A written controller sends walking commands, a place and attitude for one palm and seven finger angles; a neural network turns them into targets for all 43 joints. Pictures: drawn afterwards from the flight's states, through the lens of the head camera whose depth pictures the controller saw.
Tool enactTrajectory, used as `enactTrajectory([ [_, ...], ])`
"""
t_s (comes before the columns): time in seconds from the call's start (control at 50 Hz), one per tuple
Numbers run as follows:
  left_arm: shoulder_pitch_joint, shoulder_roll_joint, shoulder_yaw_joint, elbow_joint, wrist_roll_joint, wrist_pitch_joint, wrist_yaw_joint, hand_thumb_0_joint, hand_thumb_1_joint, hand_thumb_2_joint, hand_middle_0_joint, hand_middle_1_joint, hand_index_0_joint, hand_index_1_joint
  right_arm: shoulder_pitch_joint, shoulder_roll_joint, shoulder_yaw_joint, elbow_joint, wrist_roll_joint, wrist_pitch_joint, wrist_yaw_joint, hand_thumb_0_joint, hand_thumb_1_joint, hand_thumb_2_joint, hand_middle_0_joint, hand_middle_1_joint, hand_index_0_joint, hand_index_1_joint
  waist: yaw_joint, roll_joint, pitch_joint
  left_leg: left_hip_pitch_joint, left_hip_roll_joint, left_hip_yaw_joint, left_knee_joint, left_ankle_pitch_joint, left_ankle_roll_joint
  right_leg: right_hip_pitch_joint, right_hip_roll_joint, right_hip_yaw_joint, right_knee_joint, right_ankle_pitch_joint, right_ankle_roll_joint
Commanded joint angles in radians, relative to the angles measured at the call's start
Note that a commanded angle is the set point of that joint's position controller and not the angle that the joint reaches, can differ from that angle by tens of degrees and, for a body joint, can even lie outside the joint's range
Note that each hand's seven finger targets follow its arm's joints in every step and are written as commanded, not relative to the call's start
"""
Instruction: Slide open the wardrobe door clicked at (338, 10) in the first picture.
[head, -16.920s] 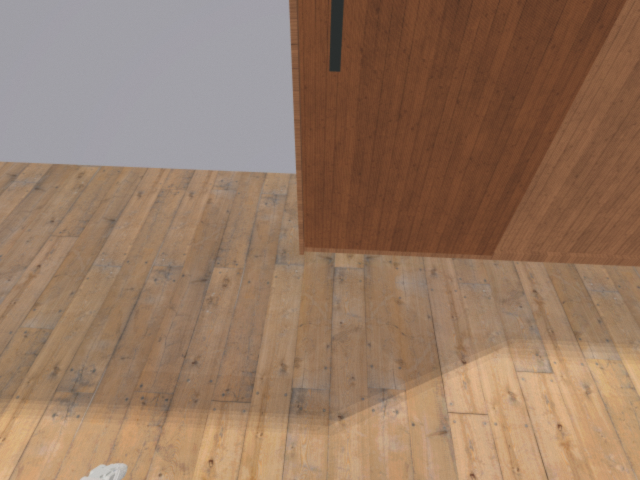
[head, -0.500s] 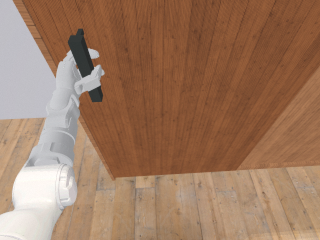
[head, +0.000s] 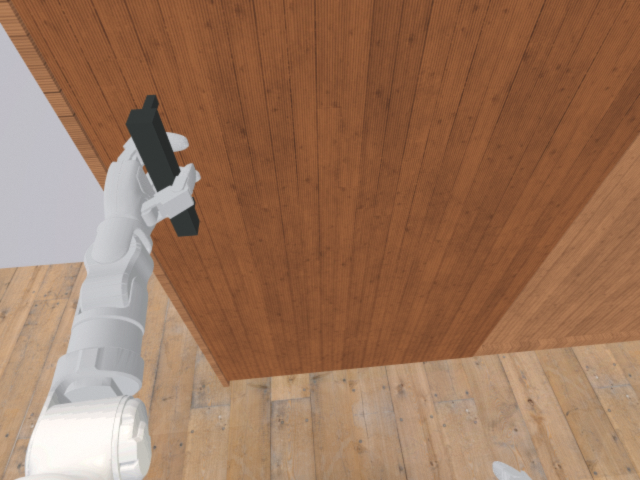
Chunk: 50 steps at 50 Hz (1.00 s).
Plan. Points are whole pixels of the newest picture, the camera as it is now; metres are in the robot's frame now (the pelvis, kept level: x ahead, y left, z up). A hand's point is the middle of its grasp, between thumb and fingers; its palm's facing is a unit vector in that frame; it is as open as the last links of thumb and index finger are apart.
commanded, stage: tug the door sideways, standing still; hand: left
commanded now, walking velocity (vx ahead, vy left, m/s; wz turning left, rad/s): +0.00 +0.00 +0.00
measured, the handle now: (171, 169) +0.48 +0.20 +0.14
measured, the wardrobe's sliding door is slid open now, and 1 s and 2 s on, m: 0.00 0.00 0.20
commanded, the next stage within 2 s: step sideways, sliding the door along in 0.40 s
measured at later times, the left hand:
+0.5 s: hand (183, 188) +0.43 +0.17 +0.15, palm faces +0.13 -0.99 +0.00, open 6.0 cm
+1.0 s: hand (191, 190) +0.43 +0.16 +0.14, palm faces +0.37 -0.91 -0.17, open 6.2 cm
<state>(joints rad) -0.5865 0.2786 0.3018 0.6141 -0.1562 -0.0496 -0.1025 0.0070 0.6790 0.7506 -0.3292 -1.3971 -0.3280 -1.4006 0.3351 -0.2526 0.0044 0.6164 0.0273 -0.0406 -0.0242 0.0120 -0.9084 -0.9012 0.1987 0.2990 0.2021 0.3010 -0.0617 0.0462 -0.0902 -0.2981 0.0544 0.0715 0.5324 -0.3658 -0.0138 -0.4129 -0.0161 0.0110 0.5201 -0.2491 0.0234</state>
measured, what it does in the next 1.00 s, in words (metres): steps on the spot: right foot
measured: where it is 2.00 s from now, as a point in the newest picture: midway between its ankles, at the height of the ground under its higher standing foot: outside the picture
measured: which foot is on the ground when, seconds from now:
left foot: down 0.00-0.90, up 0.92-1.00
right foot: down 0.00-0.64, up 0.66-0.88, down 0.90-1.00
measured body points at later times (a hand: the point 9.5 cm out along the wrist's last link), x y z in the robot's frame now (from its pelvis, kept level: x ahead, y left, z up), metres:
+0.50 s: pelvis +0.02 +0.01 +0.00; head +0.06 +0.00 +0.45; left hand +0.42 +0.22 +0.15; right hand +0.17 -0.21 -0.12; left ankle -0.07 +0.12 -0.73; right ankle +0.00 -0.14 -0.73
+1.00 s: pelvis +0.02 -0.07 -0.01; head +0.08 -0.10 +0.43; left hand +0.41 +0.21 +0.15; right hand +0.16 -0.29 -0.16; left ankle -0.06 +0.07 -0.68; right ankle +0.07 -0.12 -0.73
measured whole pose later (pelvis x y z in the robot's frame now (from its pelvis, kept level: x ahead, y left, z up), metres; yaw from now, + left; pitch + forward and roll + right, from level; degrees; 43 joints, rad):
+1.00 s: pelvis +0.02 -0.07 -0.01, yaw +10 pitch -2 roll +0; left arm -0.76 0.25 0.09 0.67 -0.14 -0.03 0.15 -0.04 0.65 0.79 -0.41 -1.38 -0.30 -1.40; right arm 0.25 -0.26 -0.01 0.76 0.05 -0.04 -0.10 0.01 -0.92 -0.90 0.20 0.30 0.20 0.30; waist 0.03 0.10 0.17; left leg -0.33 0.03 -0.04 1.02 -0.56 -0.02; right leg -0.32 0.01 -0.17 0.65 -0.30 -0.11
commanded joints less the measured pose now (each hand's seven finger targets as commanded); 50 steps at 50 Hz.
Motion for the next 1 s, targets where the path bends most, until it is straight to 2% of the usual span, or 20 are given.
enactTrajectory([
  [0.0, -0.167, 0.194, 0.047, -0.404, -0.021, -0.054, -0.029, 0.000, 0.900, 0.900, -0.450, -1.400, -0.450, -1.400, -0.026, -0.117, -0.050, -0.144, 0.004, -0.036, -0.007, 0.000, -0.900, -0.900, 0.200, 0.300, 0.200, 0.300, 0.100, -0.014, -0.400, 0.074, -0.022, -0.003, -0.010, 0.759, 0.023, 0.421, 0.014, -0.052, 0.051, 0.716, -0.052],
  [0.06, -0.095, 0.183, 0.049, -0.454, -0.024, -0.023, -0.022, 0.000, 0.900, 0.900, -0.450, -1.400, -0.450, -1.400, -0.049, -0.117, -0.047, -0.154, 0.004, -0.031, -0.009, 0.000, -0.900, -0.900, 0.200, 0.300, 0.200, 0.300, 0.105, 0.000, -0.377, 0.090, -0.024, 0.001, -0.022, 0.751, 0.021, 0.428, 0.012, -0.055, 0.037, 0.706, -0.053],
  [0.1, -0.228, 0.093, -0.042, -0.478, -0.020, -0.004, -0.011, 0.000, 0.900, 0.900, -0.450, -1.400, -0.450, -1.400, -0.054, -0.110, -0.045, -0.142, 0.005, -0.034, -0.012, 0.000, -0.900, -0.900, 0.200, 0.300, 0.200, 0.300, 0.058, -0.009, -0.331, 0.126, -0.020, -0.012, -0.020, 0.731, 0.019, 0.358, 0.020, -0.065, 0.018, 0.662, -0.045],
  [0.22, -0.502, 0.010, -0.149, -0.412, 0.028, 0.042, 0.049, 0.000, 0.900, 0.900, -0.450, -1.400, -0.450, -1.400, -0.011, -0.099, -0.052, -0.063, -0.011, -0.026, -0.028, 0.000, -0.900, -0.900, 0.200, 0.300, 0.200, 0.300, -0.013, 0.037, -0.324, 0.215, -0.019, -0.043, 0.022, 0.849, 0.009, 0.246, 0.023, -0.077, 0.018, 0.660, -0.040],
  [0.36, -0.574, -0.140, -0.279, -0.358, 0.032, -0.010, 0.064, 0.000, 0.900, 0.900, -0.450, -1.400, -0.450, -1.400, -0.019, -0.089, -0.049, -0.037, -0.024, -0.052, -0.021, 0.000, -0.900, -0.900, 0.200, 0.300, 0.200, 0.300, -0.031, -0.047, -0.347, 0.230, -0.026, -0.074, 0.025, 0.794, 0.006, 0.225, 0.022, -0.094, 0.021, 0.595, -0.039],
  [0.46, -0.625, -0.219, -0.351, -0.303, 0.039, -0.050, 0.062, 0.000, 0.900, 0.900, -0.450, -1.400, -0.450, -1.400, -0.008, -0.082, -0.047, -0.015, -0.028, -0.077, -0.009, 0.000, -0.900, -0.900, 0.200, 0.300, 0.200, 0.300, -0.035, -0.011, -0.369, 0.274, -0.018, -0.096, 0.046, 0.904, -0.009, 0.182, 0.023, -0.098, 0.045, 0.593, -0.039],
  [0.48, -0.702, -0.195, -0.343, -0.297, 0.042, -0.058, 0.064, 0.000, 0.900, 0.900, -0.450, -1.400, -0.450, -1.400, -0.003, -0.086, -0.046, -0.004, -0.027, -0.078, -0.009, 0.000, -0.900, -0.900, 0.200, 0.300, 0.200, 0.300, -0.046, 0.020, -0.372, 0.283, -0.018, -0.102, 0.051, 0.916, -0.013, 0.162, 0.024, -0.095, 0.047, 0.589, -0.039],
  [0.5, -0.736, 0.176, -0.176, -0.305, 0.116, -0.103, 0.113, 0.000, 0.900, 0.900, -0.450, -1.400, -0.450, -1.400, -0.078, -0.138, -0.056, -0.036, -0.017, -0.069, -0.041, 0.000, -0.900, -0.900, 0.200, 0.300, 0.200, 0.300, 0.010, 0.012, -0.327, 0.262, 0.029, -0.103, 0.076, 0.869, 0.015, 0.204, -0.020, -0.077, 0.043, 0.504, -0.040],
  [0.54, -0.663, -0.005, -0.288, -0.265, 0.100, -0.115, 0.118, 0.000, 0.900, 0.900, -0.450, -1.400, -0.450, -1.400, -0.084, -0.106, -0.050, -0.042, -0.018, -0.052, -0.057, 0.000, -0.900, -0.900, 0.200, 0.300, 0.200, 0.300, -0.006, -0.016, -0.318, 0.275, 0.055, -0.104, 0.070, 0.856, 0.019, 0.197, -0.024, -0.087, 0.076, 0.516, -0.029],
  [0.58, -0.682, -0.013, -0.302, -0.261, 0.088, -0.117, 0.123, 0.000, 0.900, 0.900, -0.450, -1.400, -0.450, -1.400, -0.082, -0.106, -0.052, -0.040, -0.019, -0.048, -0.064, 0.000, -0.900, -0.900, 0.200, 0.300, 0.200, 0.300, -0.023, 0.070, -0.320, 0.410, 0.132, -0.170, 0.067, 0.994, 0.040, 0.054, 0.008, -0.097, 0.194, 0.294, -0.019],
  [0.62, -0.726, -0.032, -0.318, -0.254, 0.075, -0.119, 0.122, 0.000, 0.900, 0.900, -0.450, -1.400, -0.450, -1.400, -0.083, -0.100, -0.054, -0.039, -0.024, -0.046, -0.054, 0.000, -0.900, -0.900, 0.200, 0.300, 0.200, 0.300, -0.030, 0.226, -0.272, 0.579, 0.220, -0.259, 0.037, 1.177, 0.106, -0.169, 0.048, -0.086, 0.336, -0.126, -0.018],
  [0.66, -0.759, -0.017, -0.309, -0.234, 0.069, -0.117, 0.127, 0.000, 0.900, 0.900, -0.450, -1.400, -0.450, -1.400, -0.092, -0.099, -0.052, -0.039, -0.026, -0.036, -0.046, 0.000, -0.900, -0.900, 0.200, 0.300, 0.200, 0.300, -0.022, 0.187, -0.224, 0.596, 0.264, -0.330, 0.033, 1.065, 0.149, -0.250, 0.032, -0.076, 0.397, -0.232, -0.044],
  [0.7, -0.754, 0.010, -0.288, -0.197, 0.064, -0.114, 0.134, 0.000, 0.900, 0.900, -0.450, -1.400, -0.450, -1.400, -0.108, -0.107, -0.044, -0.038, -0.012, -0.024, -0.048, 0.000, -0.900, -0.900, 0.200, 0.300, 0.200, 0.300, -0.014, 0.139, -0.191, 0.550, 0.288, -0.321, 0.020, 0.927, 0.189, -0.238, 0.026, -0.064, 0.384, -0.190, -0.051],
  [0.74, -0.780, -0.018, -0.320, -0.190, 0.060, -0.115, 0.130, 0.000, 0.900, 0.900, -0.450, -1.400, -0.450, -1.400, -0.132, -0.108, -0.037, -0.040, -0.002, -0.025, -0.055, 0.000, -0.900, -0.900, 0.200, 0.300, 0.200, 0.300, -0.013, 0.178, -0.153, 0.461, 0.297, -0.296, -0.023, 0.783, 0.198, -0.173, 0.018, -0.068, 0.347, -0.145, -0.053],
  [0.78, -0.765, -0.048, -0.349, -0.174, 0.055, -0.111, 0.128, 0.000, 0.900, 0.900, -0.450, -1.400, -0.450, -1.400, -0.147, -0.106, -0.031, -0.041, 0.004, -0.028, -0.061, 0.000, -0.900, -0.900, 0.200, 0.300, 0.200, 0.300, -0.005, 0.199, -0.125, 0.355, 0.300, -0.265, -0.040, 0.673, 0.188, -0.055, 0.015, -0.069, 0.284, -0.113, -0.060],
  [0.84, -0.727, -0.129, -0.406, -0.226, 0.050, -0.108, 0.126, 0.000, 0.900, 0.900, -0.450, -1.400, -0.450, -1.400, -0.172, -0.095, -0.028, -0.056, 0.026, -0.037, -0.069, 0.000, -0.900, -0.900, 0.200, 0.300, 0.200, 0.300, 0.025, 0.102, -0.176, 0.106, 0.225, -0.120, 0.151, 0.506, 0.110, 0.357, 0.000, -0.046, 0.058, 0.048, -0.090],
  [0.86, -0.736, -0.142, -0.430, -0.277, 0.059, -0.102, 0.128, 0.000, 0.900, 0.900, -0.450, -1.400, -0.450, -1.400, -0.164, -0.074, -0.020, -0.061, 0.039, -0.036, -0.074, 0.000, -0.900, -0.900, 0.200, 0.300, 0.200, 0.300, 0.017, -0.076, -0.228, 0.018, 0.098, -0.022, 0.326, 0.342, 0.063, 0.473, -0.104, 0.064, -0.047, 0.169, -0.132],
  [0.88, -0.685, -0.111, -0.407, -0.265, 0.066, -0.095, 0.134, 0.000, 0.900, 0.900, -0.450, -1.400, -0.450, -1.400, -0.194, -0.063, -0.031, -0.077, 0.032, -0.040, -0.084, 0.000, -0.900, -0.900, 0.200, 0.300, 0.200, 0.300, 0.027, -0.302, -0.215, -0.139, -0.057, -0.030, 0.514, -0.106, 0.014, 0.501, -0.279, 0.370, -0.164, 0.286, -0.227],
  [0.92, -0.629, -0.147, -0.423, -0.267, 0.059, -0.084, 0.135, 0.000, 0.900, 0.900, -0.450, -1.400, -0.450, -1.400, -0.176, -0.087, -0.041, -0.042, 0.022, -0.063, -0.088, 0.000, -0.900, -0.900, 0.200, 0.300, 0.200, 0.300, 0.042, -0.254, -0.136, -0.161, -0.044, -0.123, 0.656, -0.243, 0.001, 0.393, -0.305, 0.367, -0.187, 0.282, -0.250],
  [0.98, -0.673, -0.206, -0.475, -0.420, 0.083, -0.123, 0.153, 0.000, 0.900, 0.900, -0.450, -1.400, -0.450, -1.400, -0.187, -0.052, -0.017, -0.035, 0.010, -0.082, -0.079, 0.000, -0.900, -0.900, 0.200, 0.300, 0.200, 0.300, 0.009, -0.192, -0.177, -0.031, 0.006, -0.079, 0.293, -0.178, 0.005, 0.419, -0.247, 0.134, -0.043, 0.665, -0.216],
])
